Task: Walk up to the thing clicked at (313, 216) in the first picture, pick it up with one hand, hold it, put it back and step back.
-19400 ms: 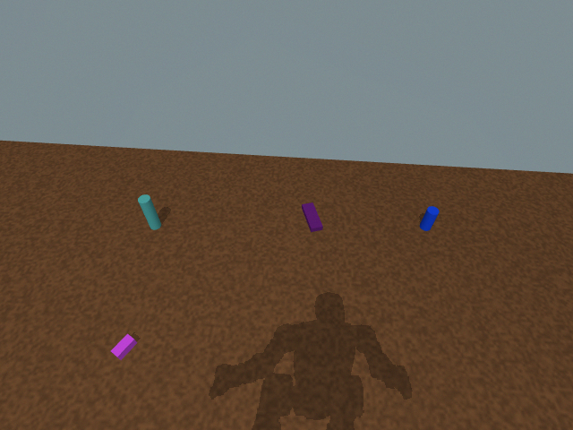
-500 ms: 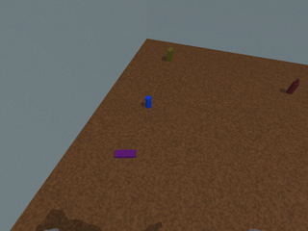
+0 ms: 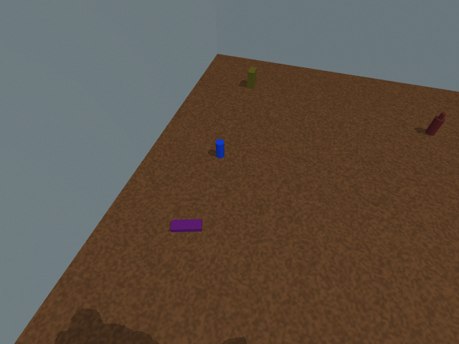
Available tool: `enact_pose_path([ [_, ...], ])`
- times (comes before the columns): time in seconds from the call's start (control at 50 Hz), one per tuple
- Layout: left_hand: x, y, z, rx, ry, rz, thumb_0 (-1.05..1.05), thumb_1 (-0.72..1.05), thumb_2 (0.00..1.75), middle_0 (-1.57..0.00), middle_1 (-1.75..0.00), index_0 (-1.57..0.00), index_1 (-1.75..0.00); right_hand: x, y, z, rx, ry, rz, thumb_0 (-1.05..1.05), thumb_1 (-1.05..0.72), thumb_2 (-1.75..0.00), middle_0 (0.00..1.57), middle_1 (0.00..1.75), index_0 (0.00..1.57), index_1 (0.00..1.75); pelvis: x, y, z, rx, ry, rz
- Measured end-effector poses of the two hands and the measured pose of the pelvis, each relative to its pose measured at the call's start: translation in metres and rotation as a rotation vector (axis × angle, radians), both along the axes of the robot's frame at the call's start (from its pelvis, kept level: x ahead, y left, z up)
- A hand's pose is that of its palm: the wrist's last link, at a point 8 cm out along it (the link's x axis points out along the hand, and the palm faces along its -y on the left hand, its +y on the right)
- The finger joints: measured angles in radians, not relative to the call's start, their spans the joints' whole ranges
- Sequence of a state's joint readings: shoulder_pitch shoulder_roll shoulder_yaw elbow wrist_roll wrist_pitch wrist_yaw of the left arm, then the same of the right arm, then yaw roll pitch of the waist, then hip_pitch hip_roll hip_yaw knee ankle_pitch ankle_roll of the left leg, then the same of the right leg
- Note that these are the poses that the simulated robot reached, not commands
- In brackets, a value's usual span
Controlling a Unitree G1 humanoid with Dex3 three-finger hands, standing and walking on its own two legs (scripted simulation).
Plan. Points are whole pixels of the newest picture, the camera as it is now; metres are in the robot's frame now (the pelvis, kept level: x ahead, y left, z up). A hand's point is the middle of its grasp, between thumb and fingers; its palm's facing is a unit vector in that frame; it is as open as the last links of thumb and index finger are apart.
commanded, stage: stand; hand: left
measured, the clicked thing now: (186, 225) +0.76 +0.22 -0.77
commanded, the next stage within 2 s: walk up in 0.48 s
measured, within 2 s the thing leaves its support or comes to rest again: neither
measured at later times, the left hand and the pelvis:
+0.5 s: hand out of the picture +0.07 +0.25 -0.16, palm faces -0.03 -0.94 -0.34, open 7.3 cm; pelvis +0.00 +0.00 +0.00, yaw +0 degrees
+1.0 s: hand (103, 309) +0.22 +0.27 -0.16, palm faces -0.09 -0.93 -0.36, open 7.4 cm; pelvis +0.11 +0.00 -0.02, yaw +0 degrees
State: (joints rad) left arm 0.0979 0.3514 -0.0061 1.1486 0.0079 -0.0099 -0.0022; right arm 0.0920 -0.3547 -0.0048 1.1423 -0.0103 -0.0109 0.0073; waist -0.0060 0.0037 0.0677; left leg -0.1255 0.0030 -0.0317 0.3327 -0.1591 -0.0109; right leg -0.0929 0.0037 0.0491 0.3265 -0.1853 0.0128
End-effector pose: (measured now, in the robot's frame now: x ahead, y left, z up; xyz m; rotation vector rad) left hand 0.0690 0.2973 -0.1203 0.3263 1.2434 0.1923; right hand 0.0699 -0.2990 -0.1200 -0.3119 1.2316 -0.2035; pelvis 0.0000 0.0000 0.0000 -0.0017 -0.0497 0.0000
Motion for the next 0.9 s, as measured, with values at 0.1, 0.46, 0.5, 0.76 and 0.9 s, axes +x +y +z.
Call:
enact_pose_path([
  [0.1, -0.006, 0.001, 0.001, 0.005, 0.008, 0.007, 0.0, 0.91, 0.9, -0.2, -0.3, -0.2, -0.3, -0.006, 0.0, -0.002, 0.005, 0.014, -0.001, 0.0, -0.91, -0.9, 0.2, 0.3, 0.21, 0.3, -0.001, -0.001, 0.0, 0.0, 0.0, 0.002],
  [0.46, -0.005, -0.001, 0.001, 0.002, -0.002, 0.0, 0.0, 0.91, 0.9, -0.2, -0.3, -0.2, -0.3, -0.009, -0.002, -0.001, -0.001, 0.017, 0.005, 0.0, -0.91, -0.9, 0.2, 0.3, 0.21, 0.3, -0.001, -0.002, 0.0, -0.001, 0.004, 0.004],
  [0.5, -0.004, -0.001, 0.001, -0.003, -0.008, 0.001, 0.0, 0.91, 0.9, -0.2, -0.3, -0.2, -0.3, -0.008, -0.003, 0.0, 0.001, 0.013, 0.006, 0.0, -0.91, -0.9, 0.2, 0.3, 0.21, 0.3, -0.001, -0.002, 0.0, -0.001, 0.005, 0.005],
  [0.76, 0.003, 0.035, -0.014, 0.004, 0.015, 0.032, 0.0, 0.9, 0.9, -0.2, -0.3, -0.21, -0.3, 0.018, -0.009, 0.004, -0.064, -0.045, 0.006, 0.0, -0.91, -0.9, 0.2, 0.3, 0.21, 0.3, 0.047, 0.015, -0.017, 0.014, 0.008, -0.013],
  [0.9, 0.072, 0.034, -0.004, 0.001, -0.025, -0.031, 0.01, 0.91, 0.9, -0.2, -0.3, -0.2, -0.3, 0.016, -0.002, 0.015, -0.065, 0.022, -0.017, 0.0, -0.91, -0.9, 0.2, 0.3, 0.21, 0.3, 0.081, 0.014, -0.009, -0.003, 0.004, 0.0],
])
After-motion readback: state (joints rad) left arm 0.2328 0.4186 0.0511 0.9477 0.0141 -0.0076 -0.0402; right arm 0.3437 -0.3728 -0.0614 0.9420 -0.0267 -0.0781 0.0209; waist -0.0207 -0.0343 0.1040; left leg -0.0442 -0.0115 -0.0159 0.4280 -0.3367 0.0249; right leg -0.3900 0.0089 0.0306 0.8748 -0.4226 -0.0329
